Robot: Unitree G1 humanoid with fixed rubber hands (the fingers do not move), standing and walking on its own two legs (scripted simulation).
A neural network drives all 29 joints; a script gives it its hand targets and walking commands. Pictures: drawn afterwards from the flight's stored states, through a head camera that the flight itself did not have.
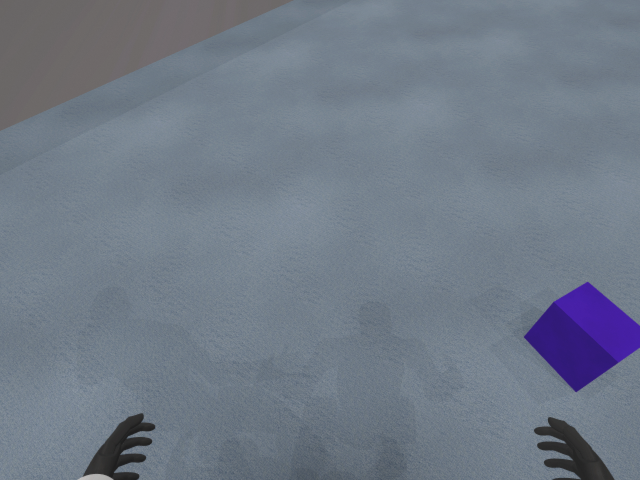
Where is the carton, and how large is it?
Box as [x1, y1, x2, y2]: [524, 282, 639, 391]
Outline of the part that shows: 588,282 554,301 524,336 575,391 639,347 639,325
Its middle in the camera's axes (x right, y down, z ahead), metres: +0.80 +0.29 +1.19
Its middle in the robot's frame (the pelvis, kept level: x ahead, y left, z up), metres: +0.60 -0.75 -0.64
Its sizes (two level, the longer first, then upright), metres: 0.209 0.146 0.229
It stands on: the floor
